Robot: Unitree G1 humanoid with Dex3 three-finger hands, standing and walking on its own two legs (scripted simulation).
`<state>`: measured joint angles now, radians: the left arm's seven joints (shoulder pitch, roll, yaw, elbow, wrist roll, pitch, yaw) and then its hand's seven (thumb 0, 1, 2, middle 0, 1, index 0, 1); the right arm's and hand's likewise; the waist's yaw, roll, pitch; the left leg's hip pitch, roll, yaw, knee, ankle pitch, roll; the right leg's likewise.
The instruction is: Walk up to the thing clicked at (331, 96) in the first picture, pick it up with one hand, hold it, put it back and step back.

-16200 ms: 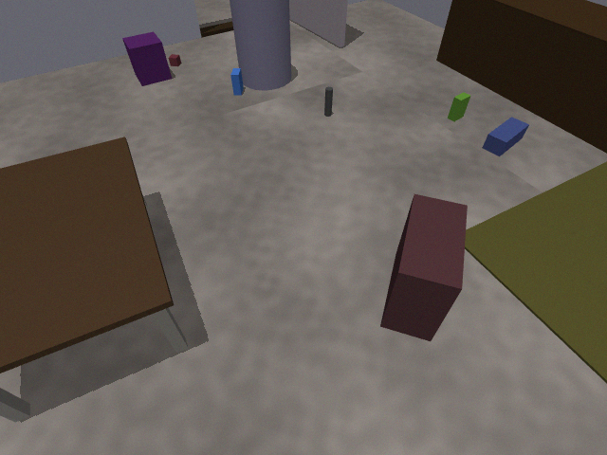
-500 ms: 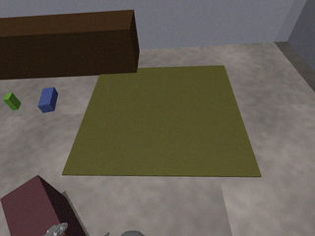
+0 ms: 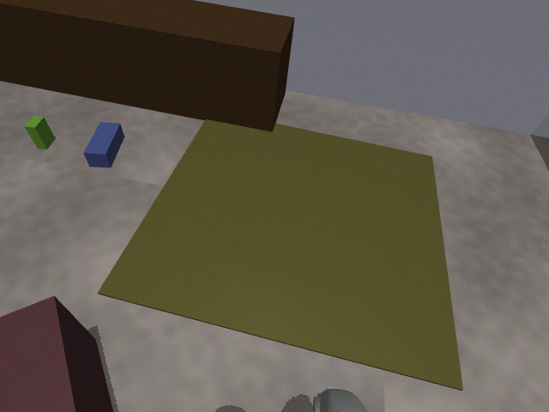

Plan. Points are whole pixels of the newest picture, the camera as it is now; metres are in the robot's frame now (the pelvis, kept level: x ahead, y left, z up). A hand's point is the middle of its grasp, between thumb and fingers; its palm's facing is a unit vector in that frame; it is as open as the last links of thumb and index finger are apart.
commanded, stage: walk up
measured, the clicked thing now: out of the picture +0.89 +1.70 -0.68
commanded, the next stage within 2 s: stand in 1.42 s
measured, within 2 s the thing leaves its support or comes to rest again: neither
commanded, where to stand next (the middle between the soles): +0.10 -0.05 m, yaw +10 degrees
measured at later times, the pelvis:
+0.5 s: pelvis +0.02 -0.05 -0.01, yaw +10 degrees
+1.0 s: pelvis +0.04 -0.05 +0.00, yaw +13 degrees
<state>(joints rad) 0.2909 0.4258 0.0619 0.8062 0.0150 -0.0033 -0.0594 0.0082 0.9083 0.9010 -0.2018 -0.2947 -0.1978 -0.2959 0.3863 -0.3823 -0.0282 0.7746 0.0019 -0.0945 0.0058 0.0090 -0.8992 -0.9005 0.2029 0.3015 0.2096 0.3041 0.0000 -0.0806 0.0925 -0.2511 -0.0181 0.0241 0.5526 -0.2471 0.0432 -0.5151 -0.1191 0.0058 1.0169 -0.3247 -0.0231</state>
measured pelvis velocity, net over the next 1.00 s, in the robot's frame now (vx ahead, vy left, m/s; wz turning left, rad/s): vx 0.04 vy -0.05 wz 0.23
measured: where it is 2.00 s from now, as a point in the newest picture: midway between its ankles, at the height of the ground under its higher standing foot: outside the picture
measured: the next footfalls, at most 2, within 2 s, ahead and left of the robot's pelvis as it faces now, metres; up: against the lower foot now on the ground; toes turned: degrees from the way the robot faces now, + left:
right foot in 0.18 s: +0.13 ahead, -0.17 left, +0.00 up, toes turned +9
left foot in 0.52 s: +0.04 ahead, +0.08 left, +0.00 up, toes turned +11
